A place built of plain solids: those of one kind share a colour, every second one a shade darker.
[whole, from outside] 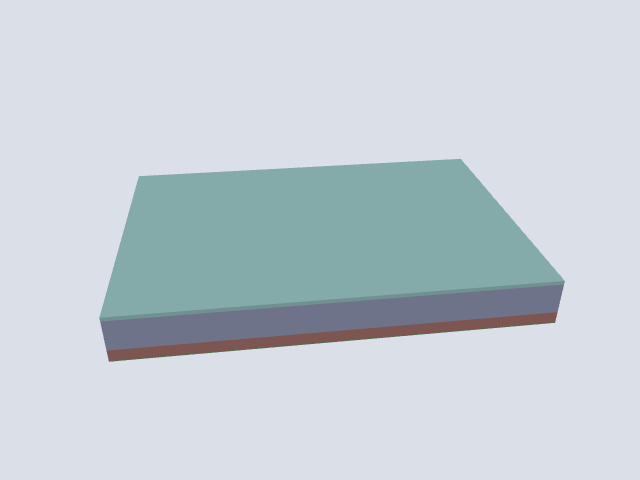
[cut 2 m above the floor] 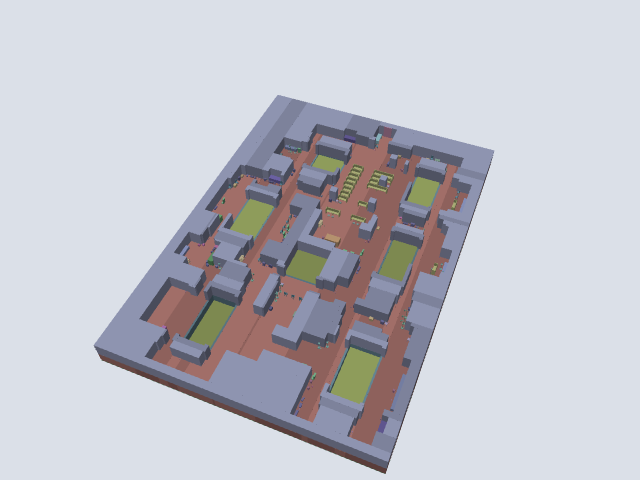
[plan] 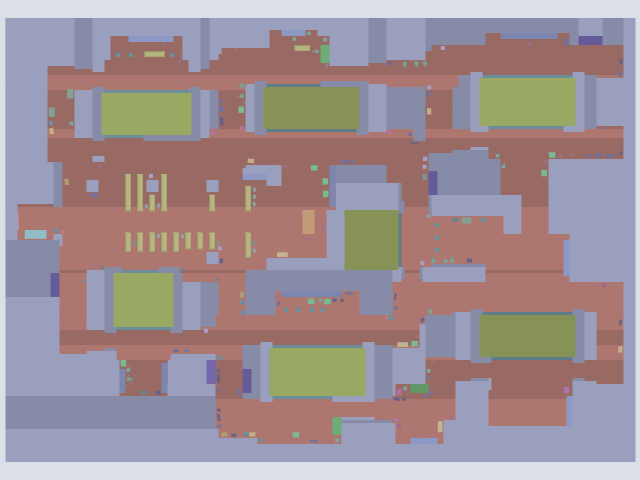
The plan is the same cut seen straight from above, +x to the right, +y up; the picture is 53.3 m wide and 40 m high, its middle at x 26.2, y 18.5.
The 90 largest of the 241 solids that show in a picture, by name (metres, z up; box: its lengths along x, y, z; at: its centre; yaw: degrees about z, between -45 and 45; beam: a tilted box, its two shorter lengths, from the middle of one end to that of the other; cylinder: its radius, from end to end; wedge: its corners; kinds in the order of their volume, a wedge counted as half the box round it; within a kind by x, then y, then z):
{
 "wall_rock_1": {"box": [1.0, 18.5, 4.0], "at": [0.5, 27.75, 2.0]},
 "wall_rock_2": {"box": [3.75, 4.75, 4.0], "at": [1.88, 16.12, 2.0]},
 "wall_rock_3": {"box": [4.5, 4.75, 4.0], "at": [2.25, 11.38, 2.0]},
 "wall_rock_4": {"box": [2.5, 12.0, 4.0], "at": [2.25, 31.0, 2.0]},
 "wall_rock_5": {"box": [3.0, 3.5, 4.0], "at": [2.5, 23.25, 2.0]},
 "wall_rock_6": {"box": [9.25, 0.5, 4.0], "at": [4.62, 8.75, 2.0]},
 "wall_rock_7": {"box": [2.25, 4.0, 4.0], "at": [4.62, 35.0, 2.0]},
 "wall_rock_8": {"box": [9.5, 3.0, 4.0], "at": [4.75, 7.0, 2.0]},
 "wall_rock_9": {"box": [1.5, 4.0, 4.0], "at": [6.5, 29.0, 2.0]},
 "wall_rock_10": {"box": [1.5, 4.25, 4.0], "at": [6.5, 34.88, 2.0]},
 "wall_rock_11": {"box": [1.5, 5.0, 4.0], "at": [7.5, 13.5, 2.0]},
 "wall_rock_12": {"box": [1.0, 4.5, 4.0], "at": [7.75, 34.75, 2.0]},
 "wall_rock_13": {"box": [0.75, 5.0, 4.0], "at": [8.62, 13.75, 2.0]},
 "wall_rock_14": {"box": [17.5, 2.75, 4.0], "at": [8.75, 4.12, 2.0]},
 "wall_rock_15": {"box": [17.75, 0.75, 4.0], "at": [8.88, 2.38, 2.0]},
 "wall_rock_16": {"box": [21.0, 0.5, 4.0], "at": [10.5, 1.75, 2.0]},
 "wall_rock_17": {"box": [6.0, 1.5, 4.0], "at": [11.75, 36.25, 2.0]},
 "wall_rock_18": {"box": [0.75, 4.5, 4.0], "at": [14.38, 13.5, 2.0]},
 "wall_rock_19": {"box": [3.25, 2.0, 4.0], "at": [15.12, 7.5, 2.0]},
 "wall_rock_20": {"box": [4.0, 1.0, 4.0], "at": [15.5, 6.0, 2.0]},
 "wall_rock_21": {"box": [1.5, 4.0, 4.0], "at": [15.5, 13.0, 2.0]},
 "wall_rock_22": {"box": [1.0, 4.5, 4.0], "at": [15.75, 34.75, 2.0]},
 "wall_rock_23": {"box": [1.25, 3.75, 4.0], "at": [16.88, 13.12, 2.0]},
 "wall_rock_24": {"box": [4.0, 2.5, 4.0], "at": [20.0, 35.75, 2.0]},
 "wall_rock_25": {"box": [2.5, 3.75, 4.0], "at": [21.25, 14.13, 2.0]},
 "wall_rock_26": {"box": [4.0, 1.0, 4.0], "at": [24.0, 36.5, 2.0]},
 "wall_rock_27": {"box": [6.5, 1.0, 4.0], "at": [25.0, 16.5, 2.0]},
 "wall_rock_28": {"box": [7.0, 1.75, 4.0], "at": [26.0, 15.12, 2.0]},
 "wall_rock_29": {"box": [52.5, 1.5, 4.0], "at": [26.25, 0.75, 2.0]},
 "wall_rock_30": {"box": [1.5, 4.0, 4.0], "at": [27.5, 19.0, 2.0]},
 "wall_rock_31": {"box": [3.25, 4.0, 4.0], "at": [28.62, 35.0, 2.0]},
 "wall_rock_32": {"box": [4.25, 1.5, 4.0], "at": [29.62, 24.0, 2.0]},
 "wall_rock_33": {"box": [5.25, 2.25, 4.0], "at": [30.13, 22.13, 2.0]},
 "wall_rock_34": {"box": [4.5, 1.75, 4.0], "at": [30.25, 2.38, 2.0]},
 "wall_rock_35": {"box": [2.75, 3.75, 4.0], "at": [30.88, 14.12, 2.0]},
 "wall_rock_36": {"box": [1.5, 4.0, 4.0], "at": [31.0, 29.5, 2.0]},
 "wall_rock_37": {"box": [1.5, 3.75, 4.0], "at": [31.0, 35.12, 2.0]},
 "wall_rock_38": {"box": [1.5, 4.5, 4.0], "at": [31.5, 7.5, 2.0]},
 "wall_rock_39": {"box": [2.25, 3.5, 4.0], "at": [32.88, 29.5, 2.0]},
 "wall_rock_40": {"box": [3.25, 3.5, 4.0], "at": [33.38, 35.25, 2.0]},
 "wall_rock_41": {"box": [2.5, 3.0, 4.0], "at": [33.75, 8.0, 2.0]},
 "wall_rock_42": {"box": [1.0, 4.5, 4.0], "at": [34.5, 29.0, 2.0]},
 "wall_rock_43": {"box": [2.5, 3.5, 4.0], "at": [36.25, 10.5, 2.0]},
 "wall_rock_44": {"box": [5.25, 1.25, 4.0], "at": [37.37, 15.63, 2.0]},
 "wall_rock_45": {"box": [4.5, 2.25, 4.0], "at": [37.75, 35.88, 2.0]},
 "wall_rock_46": {"box": [1.5, 3.5, 4.0], "at": [38.0, 29.5, 2.0]},
 "wall_rock_47": {"box": [1.25, 4.0, 4.0], "at": [38.12, 10.5, 2.0]},
 "wall_rock_48": {"box": [6.0, 1.75, 4.0], "at": [38.5, 21.38, 2.0]},
 "wall_rock_49": {"box": [5.25, 3.0, 4.0], "at": [38.62, 23.75, 2.0]},
 "wall_rock_50": {"box": [2.75, 3.25, 4.0], "at": [38.88, 5.12, 2.0]},
 "wall_rock_51": {"box": [1.5, 3.25, 4.0], "at": [42.25, 20.62, 2.0]},
 "wall_rock_52": {"box": [7.0, 1.25, 4.0], "at": [43.5, 36.38, 2.0]},
 "wall_rock_53": {"box": [16.0, 1.5, 4.0], "at": [44.5, 2.25, 2.0]},
 "wall_rock_54": {"box": [1.75, 6.25, 4.0], "at": [46.13, 22.12, 2.0]},
 "wall_rock_55": {"box": [1.0, 4.0, 4.0], "at": [48.75, 10.5, 2.0]},
 "wall_rock_56": {"box": [1.0, 4.5, 4.0], "at": [48.75, 30.0, 2.0]},
 "wall_rock_57": {"box": [4.5, 10.25, 4.0], "at": [49.25, 20.12, 2.0]},
 "wall_rock_58": {"box": [5.25, 3.5, 4.0], "at": [49.88, 4.75, 2.0]},
 "wall_rock_59": {"box": [2.25, 4.0, 4.0], "at": [50.38, 30.0, 2.0]},
 "wall_rock_60": {"box": [1.75, 2.25, 4.0], "at": [50.62, 35.88, 2.0]},
 "wall_rock_61": {"box": [1.0, 30.5, 4.0], "at": [52.0, 21.75, 2.0]},
 "floor_strip_1": {"box": [7.75, 3.25, 1.5], "at": [3.88, 29.38, -0.75]},
 "floor_strip_2": {"box": [8.75, 1.5, 1.5], "at": [4.38, 11.75, -0.75]},
 "floor_strip_3": {"box": [8.75, 3.25, 1.5], "at": [4.38, 14.12, -0.75]},
 "floor_strip_4": {"box": [21.25, 0.5, 1.5], "at": [10.62, 31.25, -0.75]},
 "floor_strip_5": {"box": [21.75, 3.25, 1.5], "at": [10.88, 6.88, -0.75]},
 "floor_strip_6": {"box": [21.75, 1.25, 1.5], "at": [10.88, 9.12, -0.75]},
 "floor_strip_7": {"box": [28.0, 5.25, 1.5], "at": [14.0, 18.63, -0.75]},
 "floor_strip_8": {"box": [5.5, 3.25, 1.5], "at": [18.5, 29.38, -0.75]},
 "floor_strip_9": {"box": [39.25, 1.25, 1.5], "at": [19.62, 10.38, -0.75]},
 "floor_strip_10": {"box": [39.25, 0.75, 1.5], "at": [19.62, 31.88, -0.75]},
 "floor_strip_11": {"box": [52.5, 5.25, 1.5], "at": [26.25, 2.62, -0.75]},
 "floor_strip_12": {"box": [52.5, 5.75, 1.5], "at": [26.25, 24.12, -0.75]},
 "floor_strip_13": {"box": [52.5, 4.75, 1.5], "at": [26.25, 34.62, -0.75]},
 "floor_strip_14": {"box": [25.0, 1.5, 1.5], "at": [26.75, 11.75, -0.75]},
 "floor_strip_15": {"box": [38.25, 3.25, 1.5], "at": [33.38, 14.12, -0.75]},
 "floor_strip_16": {"box": [36.75, 0.5, 1.5], "at": [34.12, 27.25, -0.75]},
 "floor_strip_17": {"box": [9.5, 3.25, 1.5], "at": [34.5, 29.38, -0.75]},
 "floor_strip_18": {"box": [9.0, 1.25, 1.5], "at": [34.75, 9.12, -0.75]},
 "floor_strip_19": {"box": [22.25, 3.25, 1.5], "at": [41.38, 6.87, -0.75]},
 "floor_strip_20": {"box": [19.5, 5.25, 1.5], "at": [42.75, 18.62, -0.75]},
 "floor_strip_21": {"box": [4.75, 3.25, 1.5], "at": [50.12, 29.38, -0.75]},
 "ceil_rock_1": {"box": [52.5, 37.0, 0.5], "at": [26.25, 18.5, 4.25]},
 "floor_old_1": {"box": [5.0, 4.5, 1.35], "at": [11.5, 13.5, -0.82]},
 "floor_old_2": {"box": [7.5, 3.5, 1.5], "at": [11.75, 29.0, -0.75]},
 "floor_old_3": {"box": [8.0, 3.5, 1.5], "at": [25.5, 29.5, -0.75]},
 "floor_old_4": {"box": [8.0, 4.0, 1.5], "at": [26.0, 7.5, -0.75]},
 "floor_old_5": {"box": [4.5, 5.0, 1.5], "at": [30.5, 18.5, -0.75]},
 "floor_old_6": {"box": [8.0, 4.0, 0.71], "at": [43.5, 30.0, -1.14]},
 "floor_base_1": {"box": [52.5, 37.0, 0.1], "at": [26.25, 18.5, -1.55]}
}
